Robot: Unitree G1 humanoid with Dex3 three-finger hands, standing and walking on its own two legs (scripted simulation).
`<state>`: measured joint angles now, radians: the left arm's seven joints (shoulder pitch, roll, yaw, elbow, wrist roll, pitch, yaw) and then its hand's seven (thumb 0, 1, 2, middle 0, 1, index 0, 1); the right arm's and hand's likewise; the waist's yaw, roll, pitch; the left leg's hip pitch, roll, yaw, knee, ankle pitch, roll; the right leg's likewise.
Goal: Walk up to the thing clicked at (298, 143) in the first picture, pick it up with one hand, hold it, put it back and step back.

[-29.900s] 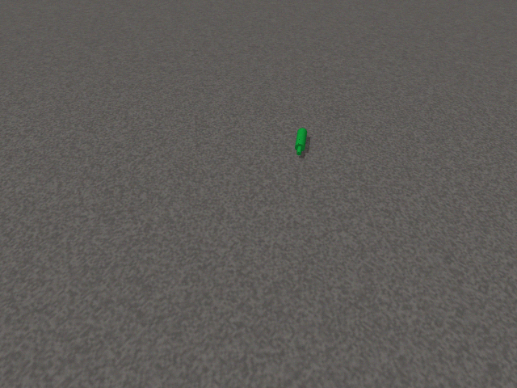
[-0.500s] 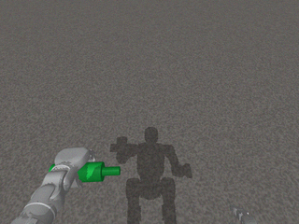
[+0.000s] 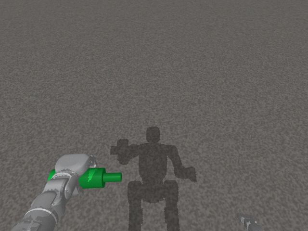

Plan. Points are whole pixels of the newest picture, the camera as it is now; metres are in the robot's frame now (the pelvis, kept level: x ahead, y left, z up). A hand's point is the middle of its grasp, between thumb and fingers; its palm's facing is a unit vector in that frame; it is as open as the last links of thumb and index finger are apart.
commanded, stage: crouch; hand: left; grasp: from above
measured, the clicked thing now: (87, 178) +0.30 +0.20 -0.10
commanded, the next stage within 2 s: lower in 1.72 s
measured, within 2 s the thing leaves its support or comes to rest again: neither
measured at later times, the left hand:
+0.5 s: hand (93, 185) +0.35 +0.24 -0.30, palm faces -0.42 +0.03 -0.91, open 8.8 cm
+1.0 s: hand (103, 190) +0.39 +0.25 -0.50, palm faces -0.47 -0.02 -0.88, open 8.6 cm
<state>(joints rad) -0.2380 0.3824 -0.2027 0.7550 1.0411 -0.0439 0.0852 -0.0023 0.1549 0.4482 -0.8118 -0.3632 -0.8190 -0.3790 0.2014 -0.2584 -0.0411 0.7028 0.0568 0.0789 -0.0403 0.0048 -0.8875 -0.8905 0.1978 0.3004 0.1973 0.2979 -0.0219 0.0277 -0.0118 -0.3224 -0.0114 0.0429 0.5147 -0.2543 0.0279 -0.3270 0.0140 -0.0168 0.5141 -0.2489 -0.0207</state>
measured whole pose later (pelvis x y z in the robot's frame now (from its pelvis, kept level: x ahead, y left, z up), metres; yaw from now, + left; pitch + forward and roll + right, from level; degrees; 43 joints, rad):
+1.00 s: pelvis -0.07 +0.01 -0.32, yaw -3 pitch +40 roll -6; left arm -0.88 0.63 0.08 1.35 1.26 -0.20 0.39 0.00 0.18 0.32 -0.88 -0.27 -0.89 -0.29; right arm 0.20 -0.26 -0.01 0.74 -0.10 -0.07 0.10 0.00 -0.91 -0.90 0.20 0.30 0.20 0.30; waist -0.21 0.02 -0.15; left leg -2.05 0.02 -0.01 2.02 -0.68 0.06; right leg -2.00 -0.01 -0.11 1.96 -0.66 -0.04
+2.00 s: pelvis -0.08 +0.00 -0.42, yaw -8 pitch +37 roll -9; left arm -1.04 0.87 0.13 1.49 1.30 -0.26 0.36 0.00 0.20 0.24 -0.93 -0.19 -0.94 -0.20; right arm 0.18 -0.30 0.11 0.70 -0.14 -0.07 0.16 0.00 -0.92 -0.90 0.20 0.30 0.20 0.30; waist -0.29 -0.03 0.01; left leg -2.31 0.05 -0.07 2.36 -0.71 0.07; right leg -2.24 -0.01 -0.18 2.26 -0.67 -0.05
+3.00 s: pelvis -0.08 +0.01 -0.46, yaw -13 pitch +31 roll -14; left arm -1.07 1.06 0.16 1.64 1.36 -0.28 0.52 0.00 0.25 0.21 -0.87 -0.26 -0.88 -0.26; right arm 0.12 -0.34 0.24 0.64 -0.21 -0.16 0.20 0.00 -0.90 -0.89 0.20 0.30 0.20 0.30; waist -0.37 -0.14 0.13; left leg -2.38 0.07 -0.15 2.53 -0.73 0.09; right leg -2.27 0.01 -0.26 2.36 -0.64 -0.04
